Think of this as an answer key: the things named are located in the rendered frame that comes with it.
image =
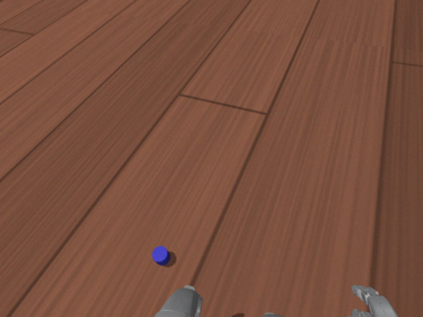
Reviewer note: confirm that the tin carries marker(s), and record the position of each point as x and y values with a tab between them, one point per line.
161	255

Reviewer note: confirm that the right robot hand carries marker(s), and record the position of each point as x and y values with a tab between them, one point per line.
379	306

